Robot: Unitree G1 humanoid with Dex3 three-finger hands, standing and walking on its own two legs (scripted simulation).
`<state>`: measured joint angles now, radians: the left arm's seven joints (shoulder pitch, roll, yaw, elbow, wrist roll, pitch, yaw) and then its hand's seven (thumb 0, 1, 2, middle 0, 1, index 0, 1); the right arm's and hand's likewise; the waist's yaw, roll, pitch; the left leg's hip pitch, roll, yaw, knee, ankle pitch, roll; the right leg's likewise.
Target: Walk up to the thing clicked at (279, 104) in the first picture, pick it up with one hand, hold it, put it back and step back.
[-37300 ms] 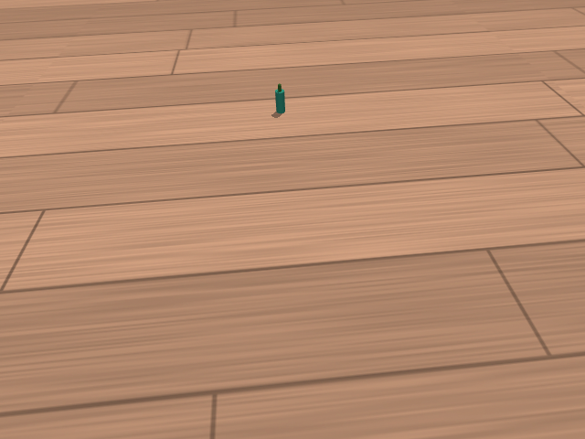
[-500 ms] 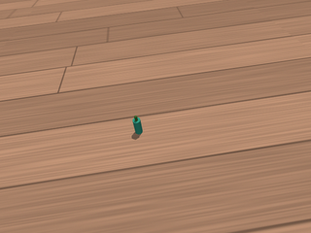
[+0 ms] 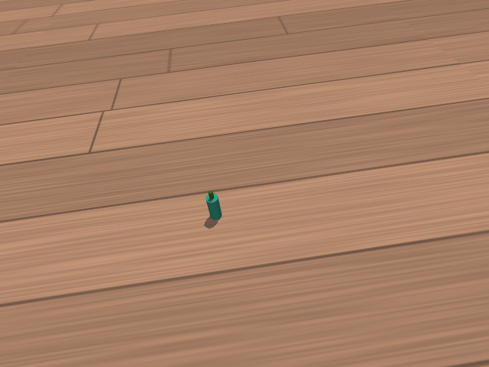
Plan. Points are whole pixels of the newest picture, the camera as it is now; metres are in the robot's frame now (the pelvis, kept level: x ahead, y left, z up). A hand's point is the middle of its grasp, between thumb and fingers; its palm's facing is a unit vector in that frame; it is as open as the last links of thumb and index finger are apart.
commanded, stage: step back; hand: left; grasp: from the side
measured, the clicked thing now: (213, 204) +0.97 +0.22 -0.67
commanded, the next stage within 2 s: stand in 0.36 s
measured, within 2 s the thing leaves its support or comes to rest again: neither
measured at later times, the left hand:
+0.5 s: hand out of the picture +0.13 +0.29 -0.14, palm faces -0.01 -0.94 -0.34, open 7.4 cm
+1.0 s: hand out of the picture +0.08 +0.29 -0.14, palm faces -0.04 -0.94 -0.35, open 7.4 cm
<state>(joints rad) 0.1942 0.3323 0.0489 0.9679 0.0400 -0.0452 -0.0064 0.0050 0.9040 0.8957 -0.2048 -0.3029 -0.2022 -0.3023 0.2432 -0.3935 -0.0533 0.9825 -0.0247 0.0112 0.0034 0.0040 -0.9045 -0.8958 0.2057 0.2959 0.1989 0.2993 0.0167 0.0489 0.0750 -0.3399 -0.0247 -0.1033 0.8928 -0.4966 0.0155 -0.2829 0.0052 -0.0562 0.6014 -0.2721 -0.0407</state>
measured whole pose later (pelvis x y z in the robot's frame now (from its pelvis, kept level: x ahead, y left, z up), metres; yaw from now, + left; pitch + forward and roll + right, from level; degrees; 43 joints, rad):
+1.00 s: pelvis +0.02 +0.03 +0.02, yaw -1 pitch -3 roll +0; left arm 0.12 0.36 0.00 1.16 0.02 -0.01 -0.01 0.00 0.91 0.90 -0.20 -0.30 -0.20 -0.30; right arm 0.10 -0.35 -0.01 1.15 -0.01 -0.01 0.02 0.00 -0.90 -0.90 0.21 0.30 0.20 0.30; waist 0.00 0.01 0.06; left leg -0.13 0.03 0.00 0.33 -0.15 -0.02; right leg -0.12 -0.03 -0.03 0.34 -0.16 0.01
